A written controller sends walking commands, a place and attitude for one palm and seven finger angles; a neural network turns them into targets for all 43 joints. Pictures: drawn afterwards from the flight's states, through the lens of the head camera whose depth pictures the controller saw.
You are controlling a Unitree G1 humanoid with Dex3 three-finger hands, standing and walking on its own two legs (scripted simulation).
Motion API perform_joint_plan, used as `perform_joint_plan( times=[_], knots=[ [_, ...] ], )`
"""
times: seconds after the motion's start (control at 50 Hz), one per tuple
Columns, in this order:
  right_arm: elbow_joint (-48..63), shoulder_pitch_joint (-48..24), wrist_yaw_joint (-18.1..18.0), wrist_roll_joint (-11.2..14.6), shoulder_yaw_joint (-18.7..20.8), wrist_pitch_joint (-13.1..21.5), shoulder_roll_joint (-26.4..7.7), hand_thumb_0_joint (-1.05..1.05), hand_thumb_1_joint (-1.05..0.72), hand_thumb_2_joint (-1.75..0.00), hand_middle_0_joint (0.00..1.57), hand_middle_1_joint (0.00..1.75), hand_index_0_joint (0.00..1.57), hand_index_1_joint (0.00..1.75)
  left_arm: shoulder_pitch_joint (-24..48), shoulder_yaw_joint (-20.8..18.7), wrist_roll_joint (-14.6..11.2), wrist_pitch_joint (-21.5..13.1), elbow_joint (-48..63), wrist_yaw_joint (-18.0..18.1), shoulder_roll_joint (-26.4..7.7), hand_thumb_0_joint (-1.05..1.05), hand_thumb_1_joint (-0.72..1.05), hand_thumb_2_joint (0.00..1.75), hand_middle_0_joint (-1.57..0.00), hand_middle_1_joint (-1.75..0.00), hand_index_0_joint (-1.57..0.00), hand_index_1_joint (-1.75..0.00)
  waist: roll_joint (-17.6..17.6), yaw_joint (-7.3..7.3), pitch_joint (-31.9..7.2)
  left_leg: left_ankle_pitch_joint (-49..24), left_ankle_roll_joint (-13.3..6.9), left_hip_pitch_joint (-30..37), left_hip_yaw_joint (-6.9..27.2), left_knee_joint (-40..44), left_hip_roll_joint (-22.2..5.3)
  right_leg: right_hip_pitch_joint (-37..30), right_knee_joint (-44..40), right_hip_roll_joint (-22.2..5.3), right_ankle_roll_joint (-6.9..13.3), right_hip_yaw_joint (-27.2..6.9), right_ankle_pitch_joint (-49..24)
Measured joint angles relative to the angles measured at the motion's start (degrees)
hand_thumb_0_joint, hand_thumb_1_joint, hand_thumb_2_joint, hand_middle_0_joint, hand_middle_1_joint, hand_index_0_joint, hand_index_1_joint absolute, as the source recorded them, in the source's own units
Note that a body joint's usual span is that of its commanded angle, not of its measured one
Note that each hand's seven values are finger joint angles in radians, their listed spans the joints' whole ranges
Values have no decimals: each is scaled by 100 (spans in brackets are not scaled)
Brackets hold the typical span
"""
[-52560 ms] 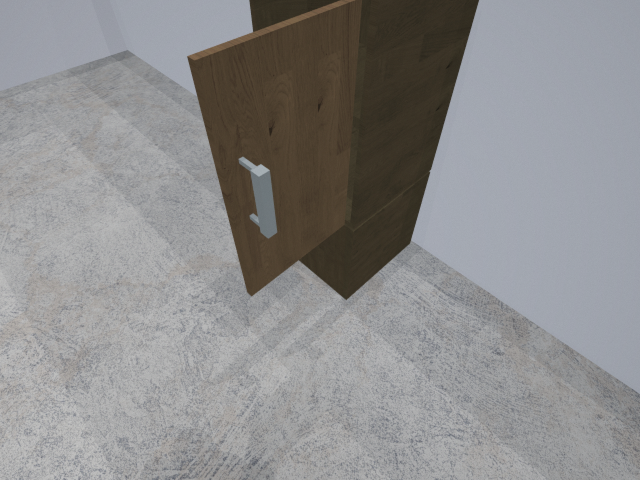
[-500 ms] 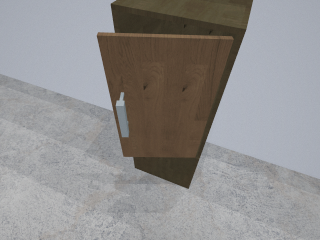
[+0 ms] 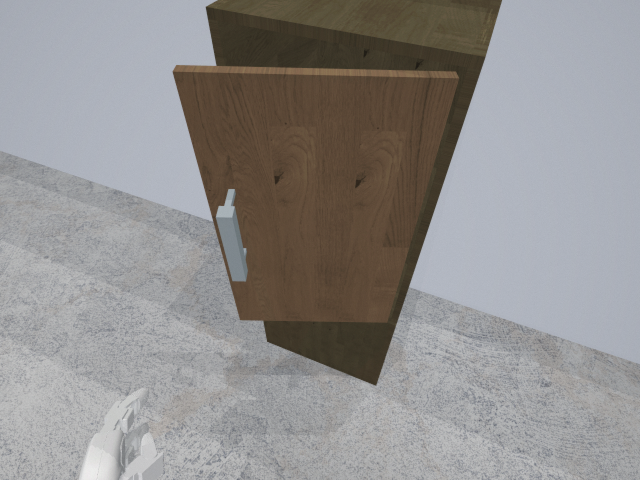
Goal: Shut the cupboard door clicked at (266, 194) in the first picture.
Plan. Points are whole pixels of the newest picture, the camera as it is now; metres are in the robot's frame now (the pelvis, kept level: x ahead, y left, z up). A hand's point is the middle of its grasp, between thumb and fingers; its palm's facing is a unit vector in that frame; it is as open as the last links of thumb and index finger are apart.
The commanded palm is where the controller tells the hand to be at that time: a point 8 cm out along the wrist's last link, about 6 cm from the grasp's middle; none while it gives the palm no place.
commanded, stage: raise the hand and make a fist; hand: left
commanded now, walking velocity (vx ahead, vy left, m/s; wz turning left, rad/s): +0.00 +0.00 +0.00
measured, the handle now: (235, 236) +0.48 +0.16 -0.01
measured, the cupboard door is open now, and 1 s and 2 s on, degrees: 22 22 22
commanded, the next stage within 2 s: bring the fist close to the handle in 1.80 s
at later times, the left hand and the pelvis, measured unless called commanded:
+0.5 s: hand (183, 466) +0.15 +0.17 -0.03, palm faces +0.00 -1.00 -0.05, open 5.2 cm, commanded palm +0.13 +0.23 -0.04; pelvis -0.06 -0.03 -0.10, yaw -1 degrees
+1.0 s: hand (165, 431) +0.18 +0.19 -0.02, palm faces +0.02 -1.00 -0.02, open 3.2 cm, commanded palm +0.16 +0.24 -0.02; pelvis -0.04 +0.01 -0.08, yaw -3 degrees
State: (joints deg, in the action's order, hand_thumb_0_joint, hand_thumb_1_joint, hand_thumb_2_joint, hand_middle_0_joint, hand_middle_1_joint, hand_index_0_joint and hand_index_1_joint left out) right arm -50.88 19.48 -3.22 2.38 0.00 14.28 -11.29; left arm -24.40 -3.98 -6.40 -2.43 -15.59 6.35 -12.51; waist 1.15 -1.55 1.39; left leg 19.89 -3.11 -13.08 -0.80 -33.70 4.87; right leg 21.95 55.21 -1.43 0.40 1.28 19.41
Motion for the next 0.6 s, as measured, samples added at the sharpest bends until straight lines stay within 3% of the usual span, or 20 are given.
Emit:
perform_joint_plan(
  times=[0.06, 0.1, 0.14, 0.18, 0.24, 0.32, 0.42, 0.46, 0.52, 0.6],
  knots=[
    [573, 71, 231, -116, 190, 334, -112, 1, -91, -90, 21, 30, 20, 30, 141, -195, -343, -1035, 762, -426, 102, 1, 91, 90, -23, -34, -23, -34, 22, -60, -502, 291, 94, -818, -32, -761, 162, 567, -512, -45, 137, 140, 119],
    [887, -142, 354, -159, 234, 345, -202, 1, -91, -90, 21, 30, 20, 30, 270, -443, -612, -1914, 719, -1057, 203, 1, 91, 90, -25, -36, -26, -36, 27, -55, -835, 602, 157, -1603, -163, -1505, 128, 1127, -247, 14, 296, 49, 878],
    [1127, -518, 405, -194, 252, 283, -269, 1, -91, -90, 21, 30, 20, 30, 329, -666, -858, -2701, 531, -1836, 248, 1, 91, 90, -28, -39, -28, -39, -10, -6, -936, 609, 228, -2300, -120, -2265, 12, 1843, 376, 173, 332, 26, 659],
    [1417, -768, 390, -159, 291, 201, -265, 1, -91, -90, 21, 30, 20, 30, 217, -789, -1083, -3126, 407, -2492, 182, 0, 91, 90, -31, -42, -31, -42, 84, 117, -1056, 877, 314, -2861, -37, -2887, -43, 2357, 788, 346, 384, -45, 893],
    [1921, -980, 322, -94, 382, 133, -325, 2, -91, -90, 20, 30, 20, 30, -55, -919, -1268, -2988, 420, -2843, 144, 1, 90, 90, -36, -48, -37, -48, 42, 210, -1095, 1388, 256, -3323, 155, -3278, -118, 2906, 1234, 473, 491, 106, 984],
    [2227, -1090, 197, -102, 386, 146, -382, 2, -91, -90, 20, 30, 20, 30, -369, -1046, -1324, -2744, 719, -2558, 179, 1, 90, 90, -43, -55, -44, -55, 39, 372, -1021, 1330, 345, -3773, 337, -3665, -138, 3224, 1431, 470, 518, 318, 997],
    [2141, -1130, 54, -153, 146, 206, -364, 1, -91, -90, 20, 30, 20, 30, -219, -882, -1268, -2977, 1308, -2447, 77, 2, 90, 90, -52, -65, -52, -65, -84, 476, -929, 1289, 373, -4099, 576, -3887, -157, 3406, 1428, 476, 556, 573, 895],
    [2087, -1105, 16, -138, 35, 173, -292, 1, -91, -90, 20, 30, 20, 30, 8, -768, -1262, -2901, 1411, -2544, -12, 2, 90, 90, -55, -69, -56, -69, -128, 464, -908, 1260, 376, -4169, 608, -3916, -168, 3451, 1409, 485, 554, 608, 850],
    [2062, -988, -11, -87, -94, 58, -137, 2, -91, -90, 21, 30, 20, 30, 310, -671, -1259, -2476, 1404, -2612, -125, 2, 90, 90, -61, -75, -61, -75, -177, 382, -892, 1203, 369, -4165, 578, -3856, -185, 3449, 1335, 499, 524, 575, 777],
    [2088, -685, 4, -64, -166, -102, 20, 2, -90, -90, 21, 30, 21, 30, 368, -732, -1230, -1913, 1402, -2364, -151, 2, 90, 90, -68, -83, -69, -83, -208, 236, -925, 1116, 320, -4007, 458, -3627, -197, 3333, 1151, 511, 468, 442, 681]
  ],
)
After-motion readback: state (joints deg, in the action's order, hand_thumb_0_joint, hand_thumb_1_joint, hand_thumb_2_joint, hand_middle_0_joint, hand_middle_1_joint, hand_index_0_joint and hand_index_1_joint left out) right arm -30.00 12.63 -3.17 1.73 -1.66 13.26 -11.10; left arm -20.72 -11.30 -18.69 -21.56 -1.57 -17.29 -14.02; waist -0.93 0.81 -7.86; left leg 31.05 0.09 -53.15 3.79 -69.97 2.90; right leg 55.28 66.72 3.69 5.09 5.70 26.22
